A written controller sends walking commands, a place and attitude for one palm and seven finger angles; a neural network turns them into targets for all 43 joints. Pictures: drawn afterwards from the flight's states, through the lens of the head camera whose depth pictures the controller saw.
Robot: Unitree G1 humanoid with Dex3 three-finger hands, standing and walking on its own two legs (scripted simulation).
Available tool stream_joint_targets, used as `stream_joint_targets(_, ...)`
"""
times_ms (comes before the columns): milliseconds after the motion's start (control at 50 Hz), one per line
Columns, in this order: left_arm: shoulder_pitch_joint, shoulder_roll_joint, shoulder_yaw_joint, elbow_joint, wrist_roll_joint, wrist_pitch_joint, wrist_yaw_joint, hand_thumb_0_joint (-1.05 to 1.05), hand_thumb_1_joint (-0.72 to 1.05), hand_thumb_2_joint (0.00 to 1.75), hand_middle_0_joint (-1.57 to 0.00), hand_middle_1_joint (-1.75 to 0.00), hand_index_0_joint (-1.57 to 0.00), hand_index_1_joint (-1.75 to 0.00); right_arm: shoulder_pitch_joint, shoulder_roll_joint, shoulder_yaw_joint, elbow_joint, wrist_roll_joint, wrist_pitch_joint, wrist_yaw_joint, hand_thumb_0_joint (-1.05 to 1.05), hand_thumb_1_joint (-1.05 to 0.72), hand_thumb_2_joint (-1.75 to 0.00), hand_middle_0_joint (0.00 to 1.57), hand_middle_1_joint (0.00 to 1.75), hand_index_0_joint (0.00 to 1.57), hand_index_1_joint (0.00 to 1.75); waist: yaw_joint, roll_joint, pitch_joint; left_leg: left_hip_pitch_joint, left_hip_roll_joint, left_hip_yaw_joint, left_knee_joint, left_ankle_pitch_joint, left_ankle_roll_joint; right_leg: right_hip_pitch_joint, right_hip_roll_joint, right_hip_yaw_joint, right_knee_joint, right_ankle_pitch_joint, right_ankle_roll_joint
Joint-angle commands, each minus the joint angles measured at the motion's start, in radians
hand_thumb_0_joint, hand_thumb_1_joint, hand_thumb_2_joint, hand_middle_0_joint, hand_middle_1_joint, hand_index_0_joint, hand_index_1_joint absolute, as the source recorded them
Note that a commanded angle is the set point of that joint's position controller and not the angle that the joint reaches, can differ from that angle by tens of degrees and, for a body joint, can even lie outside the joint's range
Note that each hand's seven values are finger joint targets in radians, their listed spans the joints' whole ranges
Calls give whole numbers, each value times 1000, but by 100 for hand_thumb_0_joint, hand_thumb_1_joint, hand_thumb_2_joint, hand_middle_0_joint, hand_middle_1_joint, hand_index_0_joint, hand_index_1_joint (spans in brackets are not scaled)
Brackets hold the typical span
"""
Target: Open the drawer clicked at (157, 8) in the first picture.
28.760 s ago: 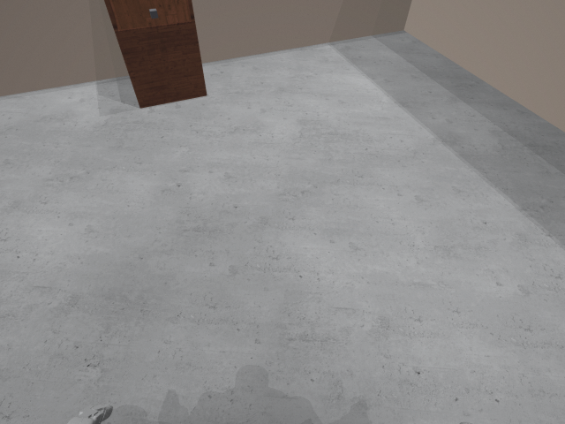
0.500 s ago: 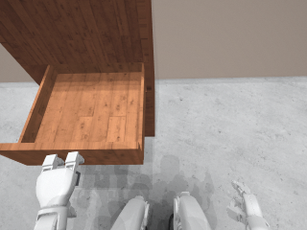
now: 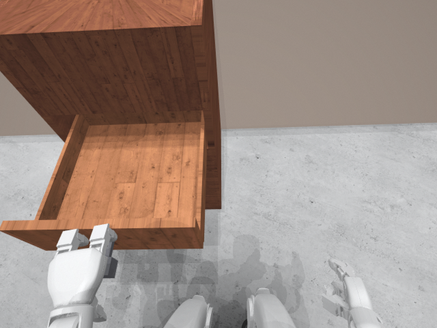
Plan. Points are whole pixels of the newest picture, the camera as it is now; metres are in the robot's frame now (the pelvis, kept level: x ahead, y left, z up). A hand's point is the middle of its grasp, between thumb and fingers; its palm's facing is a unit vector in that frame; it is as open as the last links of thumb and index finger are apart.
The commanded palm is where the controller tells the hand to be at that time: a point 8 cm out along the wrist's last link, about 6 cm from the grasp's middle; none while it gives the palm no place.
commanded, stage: lift the hand off the handle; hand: left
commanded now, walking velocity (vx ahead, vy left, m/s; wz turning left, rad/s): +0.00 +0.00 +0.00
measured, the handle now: (107, 258) +0.25 +0.27 -0.11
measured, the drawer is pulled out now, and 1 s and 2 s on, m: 0.30 0.30 0.30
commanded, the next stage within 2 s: draw the hand back to the body in 1.40 s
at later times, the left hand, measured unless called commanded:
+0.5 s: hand (82, 267) +0.22 +0.26 -0.01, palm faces +0.00 -0.02 -1.00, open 13.7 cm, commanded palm +0.19 +0.26 +0.04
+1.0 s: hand (73, 257) +0.22 +0.26 +0.02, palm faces -0.03 -0.05 -1.00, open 13.8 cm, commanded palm +0.20 +0.26 +0.08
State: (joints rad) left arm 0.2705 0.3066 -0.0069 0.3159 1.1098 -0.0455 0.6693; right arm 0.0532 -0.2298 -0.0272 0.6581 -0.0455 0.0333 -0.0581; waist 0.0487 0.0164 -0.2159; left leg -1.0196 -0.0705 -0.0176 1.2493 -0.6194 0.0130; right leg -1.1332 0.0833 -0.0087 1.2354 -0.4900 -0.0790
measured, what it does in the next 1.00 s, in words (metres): rises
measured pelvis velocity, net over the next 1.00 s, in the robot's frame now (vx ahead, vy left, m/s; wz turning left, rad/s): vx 0.02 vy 0.01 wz -0.02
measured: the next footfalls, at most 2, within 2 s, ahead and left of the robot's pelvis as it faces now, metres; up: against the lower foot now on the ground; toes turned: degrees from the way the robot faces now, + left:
none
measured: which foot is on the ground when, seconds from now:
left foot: down 0.00-1.00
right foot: down 0.00-1.00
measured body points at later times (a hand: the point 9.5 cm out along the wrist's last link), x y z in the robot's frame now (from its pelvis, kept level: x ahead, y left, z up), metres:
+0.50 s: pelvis +0.00 +0.00 +0.02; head +0.08 -0.03 +0.47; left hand +0.21 +0.26 +0.04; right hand +0.21 -0.24 -0.09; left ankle -0.01 +0.12 -0.63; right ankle +0.05 -0.07 -0.63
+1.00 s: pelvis +0.02 +0.01 +0.05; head +0.08 -0.01 +0.50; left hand +0.22 +0.26 +0.08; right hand +0.22 -0.23 -0.06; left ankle -0.01 +0.12 -0.63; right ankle +0.05 -0.07 -0.63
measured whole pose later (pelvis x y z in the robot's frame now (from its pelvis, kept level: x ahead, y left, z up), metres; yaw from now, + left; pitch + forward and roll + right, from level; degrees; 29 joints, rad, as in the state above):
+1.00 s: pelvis +0.02 +0.01 +0.05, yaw -1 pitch +15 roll +1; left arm 0.36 0.32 -0.03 0.18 1.06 0.01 0.56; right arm 0.11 -0.24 -0.02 0.61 -0.02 0.05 -0.04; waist 0.05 0.03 -0.18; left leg -0.70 -0.06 -0.02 0.97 -0.54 0.03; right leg -0.82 0.09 0.02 0.97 -0.42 -0.06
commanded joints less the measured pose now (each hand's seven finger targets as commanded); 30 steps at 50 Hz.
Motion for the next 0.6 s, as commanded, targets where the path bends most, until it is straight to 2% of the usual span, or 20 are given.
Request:
stream_joint_targets(0,-31,169,86,-181,-4,-6,35,0,-50,30,-30,-120,-30,-120,-61,-111,-43,-141,1,-45,-15,0,-90,-90,20,30,20,30,-11,-33,-282,79,8,-2,-156,259,20,391,-55,126,-231,242,37)
stream_joint_targets(20,-35,192,106,-193,-8,-7,34,0,-50,30,-30,-120,-30,-120,-61,-117,-40,-144,2,-43,-17,0,-90,-90,20,30,20,30,-8,-20,-287,83,6,-5,-161,264,21,395,-52,127,-229,239,31)
stream_joint_targets(40,-31,187,101,-193,-4,-7,35,0,-50,30,-30,-120,-30,-120,-59,-114,-41,-145,1,-41,-17,0,-90,-90,20,30,20,30,-5,-19,-298,91,6,-1,-164,269,21,402,-54,124,-229,241,33)
stream_joint_targets(100,-37,176,87,-202,-3,-7,33,0,-50,30,-30,-120,-30,-120,-59,-112,-43,-145,3,-46,-16,0,-90,-90,20,30,20,30,-14,-9,-277,113,7,-2,-175,269,20,400,-54,125,-248,242,36)
stream_joint_targets(200,-48,193,111,-173,-19,-6,23,0,-50,30,-30,-120,-30,-120,-59,-112,-42,-140,8,-49,-21,0,-90,-90,20,30,20,30,-18,-61,-242,84,5,0,-186,237,22,433,-60,145,-281,218,43)
stream_joint_targets(220,-46,213,132,-186,-24,-8,23,0,-50,30,-30,-120,-30,-120,-62,-116,-41,-142,9,-48,-21,0,-90,-90,20,30,20,30,-11,-45,-247,92,6,-2,-194,244,23,439,-56,148,-283,219,36)
stream_joint_targets(260,-25,212,127,-216,-19,-12,23,0,-50,30,-30,-120,-30,-120,-57,-112,-44,-148,8,-48,-18,0,-90,-90,20,30,20,30,1,-6,-275,129,4,1,-207,271,20,457,-57,140,-276,250,33)
stream_joint_targets(300,-8,196,108,-234,-18,-10,23,0,-50,30,-30,-120,-30,-120,-56,-112,-44,-156,8,-47,-15,0,-90,-90,20,30,20,30,-3,10,-280,159,3,1,-219,289,20,461,-55,129,-281,264,33)
stream_joint_targets(360,6,199,115,-220,-24,-1,18,0,-50,30,-30,-120,-30,-120,-54,-114,-43,-156,10,-44,-14,0,-90,-90,20,30,20,30,-9,-20,-241,159,5,-2,-233,280,21,459,-52,125,-299,249,34)
stream_joint_targets(420,-27,173,80,-214,-25,14,9,0,-50,30,-30,-120,-30,-120,-58,-121,-41,-159,12,-46,-11,0,-90,-90,20,30,20,30,-27,-25,-203,179,11,-6,-255,266,24,440,-50,108,-322,215,33)
stream_joint_targets(440,-31,172,80,-210,-23,18,7,0,-50,30,-30,-120,-30,-120,-53,-119,-42,-156,13,-45,-10,0,-90,-90,20,30,20,30,-22,-37,-209,184,11,-3,-262,266,24,448,-51,104,-323,211,36)
stream_joint_targets(460,-28,165,68,-218,-25,21,0,0,-50,30,-30,-120,-30,-120,-52,-118,-44,-161,15,-47,-9,0,-90,-90,20,30,20,30,-21,-24,-208,193,10,-2,-266,262,24,454,-52,107,-332,208,35)
stream_joint_targets(480,-20,167,69,-211,-28,27,-6,0,-50,30,-30,-120,-30,-120,-51,-118,-42,-161,15,-46,-9,0,-90,-90,20,30,20,30,-20,-45,-213,197,10,-1,-273,271,25,472,-53,108,-338,227,37)
stream_joint_targets(500,-13,174,74,-215,-31,31,-13,0,-50,30,-30,-120,-30,-120,-51,-118,-41,-166,17,-46,-10,0,-90,-90,20,30,20,30,-14,-39,-201,192,8,0,-280,263,24,486,-53,112,-347,219,37)
stream_joint_targets(520,-27,189,84,-215,-34,35,-18,0,-50,30,-30,-120,-30,-120,-52,-122,-39,-166,18,-44,-11,0,-90,-90,20,30,20,30,-19,-42,-199,200,10,-4,-286,269,25,490,-52,115,-352,225,34)
stream_joint_targets(540,-18,189,82,-220,-30,37,-23,0,-50,30,-30,-120,-30,-120,-52,-119,-36,-171,19,-42,-11,0,-90,-90,20,30,20,30,-8,-34,-199,204,7,-2,-297,263,24,495,-53,114,-354,205,35)
stream_joint_targets(560,-28,179,68,-236,-30,36,-29,0,-50,30,-30,-120,-30,-120,-53,-117,-38,-175,20,-42,-11,0,-90,-90,20,30,20,30,-14,-26,-195,224,9,-2,-303,267,25,493,-51,111,-361,209,34)
stream_joint_targets(580,-22,180,68,-247,-29,36,-30,0,-50,30,-30,-120,-30,-120,-53,-116,-37,-179,19,-43,-11,0,-90,-90,20,30,20,30,-9,-17,-201,233,8,0,-310,270,24,501,-53,109,-365,208,34)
